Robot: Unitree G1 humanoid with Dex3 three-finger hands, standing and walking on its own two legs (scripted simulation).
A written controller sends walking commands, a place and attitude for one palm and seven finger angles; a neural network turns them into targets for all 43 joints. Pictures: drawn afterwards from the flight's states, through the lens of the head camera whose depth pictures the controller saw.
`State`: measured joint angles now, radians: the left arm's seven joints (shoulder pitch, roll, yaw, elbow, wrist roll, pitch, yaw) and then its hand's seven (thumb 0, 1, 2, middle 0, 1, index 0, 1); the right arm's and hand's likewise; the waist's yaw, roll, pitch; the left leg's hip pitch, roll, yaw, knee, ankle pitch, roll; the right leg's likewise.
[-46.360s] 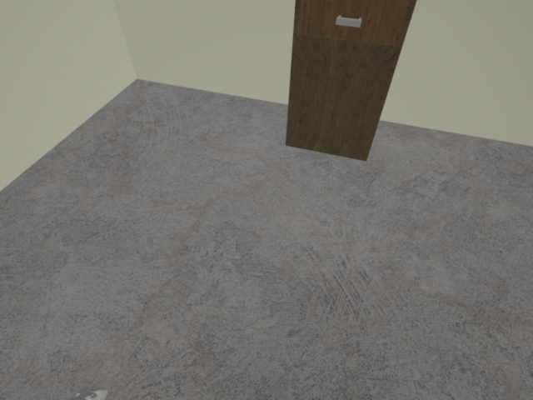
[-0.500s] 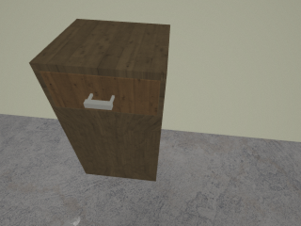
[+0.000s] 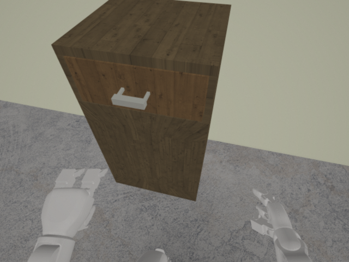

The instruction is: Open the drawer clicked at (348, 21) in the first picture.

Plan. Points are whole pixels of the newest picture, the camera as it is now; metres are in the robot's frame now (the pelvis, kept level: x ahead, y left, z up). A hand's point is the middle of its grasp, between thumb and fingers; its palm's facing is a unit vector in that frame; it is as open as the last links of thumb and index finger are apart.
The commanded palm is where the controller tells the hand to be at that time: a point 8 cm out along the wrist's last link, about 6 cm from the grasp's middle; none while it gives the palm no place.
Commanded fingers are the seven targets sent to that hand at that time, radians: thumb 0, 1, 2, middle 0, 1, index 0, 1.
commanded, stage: raise the hand with hooked fingers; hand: left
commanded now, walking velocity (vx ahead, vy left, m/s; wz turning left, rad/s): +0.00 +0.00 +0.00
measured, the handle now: (131, 97) +0.55 +0.24 +0.04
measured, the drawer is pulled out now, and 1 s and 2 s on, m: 0.00 0.00 0.00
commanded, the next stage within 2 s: move the hooked fingers above the handle in 1.28 s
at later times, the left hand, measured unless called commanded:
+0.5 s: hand (93, 152) +0.30 +0.24 +0.09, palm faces +0.08 -0.10 -0.99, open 12.7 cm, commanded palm +0.28 +0.24 +0.15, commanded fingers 0.00 -0.43 0.33 -0.29 -1.15 -0.29 -1.15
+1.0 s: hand (93, 114) +0.35 +0.24 +0.16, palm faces +0.04 -0.07 -1.00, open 13.8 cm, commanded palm +0.32 +0.24 +0.21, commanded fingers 0.00 -0.50 0.30 -0.30 -1.20 -0.30 -1.20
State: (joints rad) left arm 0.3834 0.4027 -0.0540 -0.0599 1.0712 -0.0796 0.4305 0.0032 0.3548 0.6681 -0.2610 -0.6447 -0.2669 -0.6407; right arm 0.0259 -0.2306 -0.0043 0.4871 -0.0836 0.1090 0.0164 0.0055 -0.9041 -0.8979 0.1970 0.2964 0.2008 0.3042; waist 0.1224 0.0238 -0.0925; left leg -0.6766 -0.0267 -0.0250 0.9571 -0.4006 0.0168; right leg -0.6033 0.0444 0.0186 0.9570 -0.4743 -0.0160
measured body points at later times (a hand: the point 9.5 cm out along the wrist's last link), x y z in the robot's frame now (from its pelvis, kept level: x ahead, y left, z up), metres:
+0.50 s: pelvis +0.05 +0.01 +0.03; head +0.07 -0.02 +0.48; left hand +0.29 +0.24 +0.15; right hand +0.23 -0.24 -0.07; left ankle +0.05 +0.11 -0.68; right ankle +0.01 -0.11 -0.68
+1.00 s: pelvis +0.04 +0.00 +0.05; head +0.05 -0.03 +0.50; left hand +0.34 +0.24 +0.21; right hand +0.24 -0.21 -0.06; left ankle +0.05 +0.11 -0.68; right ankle +0.01 -0.11 -0.68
